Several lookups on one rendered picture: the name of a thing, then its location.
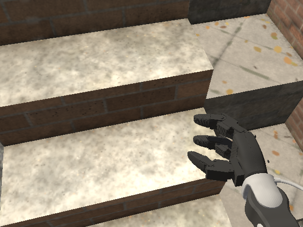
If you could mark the robot right forearm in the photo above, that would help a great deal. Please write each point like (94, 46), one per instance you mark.
(266, 205)

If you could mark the right robot hand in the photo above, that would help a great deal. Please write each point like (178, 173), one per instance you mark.
(243, 152)

